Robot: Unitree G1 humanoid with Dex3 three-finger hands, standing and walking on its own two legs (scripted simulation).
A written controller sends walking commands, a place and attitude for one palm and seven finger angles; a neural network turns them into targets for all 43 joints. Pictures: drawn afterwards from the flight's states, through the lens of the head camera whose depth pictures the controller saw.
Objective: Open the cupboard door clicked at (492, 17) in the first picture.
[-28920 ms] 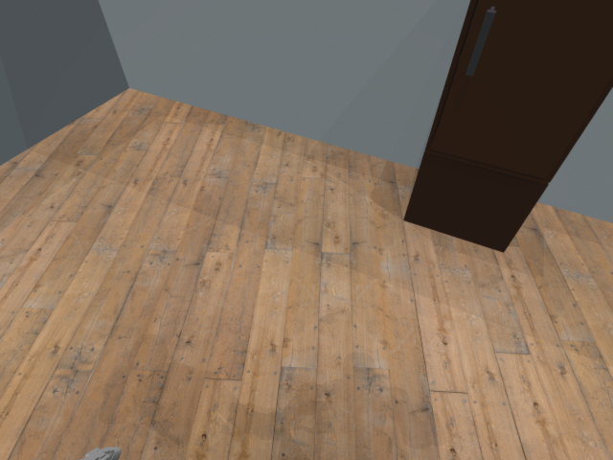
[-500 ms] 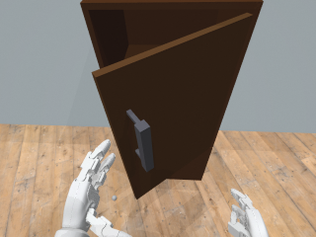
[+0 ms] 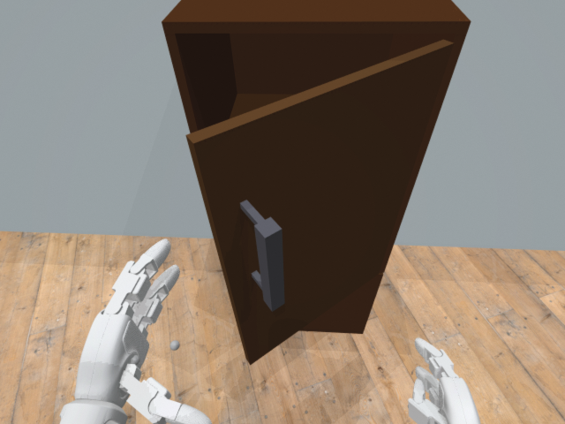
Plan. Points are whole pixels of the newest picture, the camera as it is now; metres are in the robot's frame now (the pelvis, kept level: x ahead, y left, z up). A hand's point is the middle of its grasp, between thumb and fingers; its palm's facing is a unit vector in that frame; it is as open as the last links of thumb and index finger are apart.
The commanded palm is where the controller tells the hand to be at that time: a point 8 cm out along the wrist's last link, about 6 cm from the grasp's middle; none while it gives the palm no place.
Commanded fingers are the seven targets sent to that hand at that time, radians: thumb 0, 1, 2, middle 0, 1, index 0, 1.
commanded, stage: draw the hand back to the body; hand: left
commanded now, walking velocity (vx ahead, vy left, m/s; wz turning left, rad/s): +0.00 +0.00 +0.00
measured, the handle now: (262, 258) +0.31 +0.06 +0.10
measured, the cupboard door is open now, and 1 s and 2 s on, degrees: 39 39 39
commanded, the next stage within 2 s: step back with the hand held close in 1.26 s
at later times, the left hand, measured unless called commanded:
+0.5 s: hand (88, 320) +0.19 +0.22 +0.16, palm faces +0.29 -0.89 -0.34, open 13.7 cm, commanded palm +0.14 +0.26 +0.18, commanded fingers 0.00 0.27 0.63 -0.18 -0.30 -0.18 -0.30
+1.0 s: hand (21, 278) +0.20 +0.27 +0.21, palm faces +0.48 -0.79 -0.39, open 8.0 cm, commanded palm +0.15 +0.30 +0.21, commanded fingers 0.00 0.90 0.90 -0.20 -0.30 -0.20 -0.30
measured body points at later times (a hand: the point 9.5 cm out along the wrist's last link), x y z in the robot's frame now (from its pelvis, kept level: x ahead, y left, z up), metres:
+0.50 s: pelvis +0.01 +0.01 +0.03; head -0.01 -0.01 +0.48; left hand +0.17 +0.26 +0.18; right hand +0.20 -0.20 -0.04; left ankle -0.01 +0.11 -0.70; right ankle +0.02 -0.11 -0.70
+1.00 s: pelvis +0.01 +0.00 +0.04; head -0.01 -0.02 +0.49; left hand +0.17 +0.31 +0.23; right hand +0.21 -0.22 -0.04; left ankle -0.01 +0.11 -0.70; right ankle +0.02 -0.11 -0.70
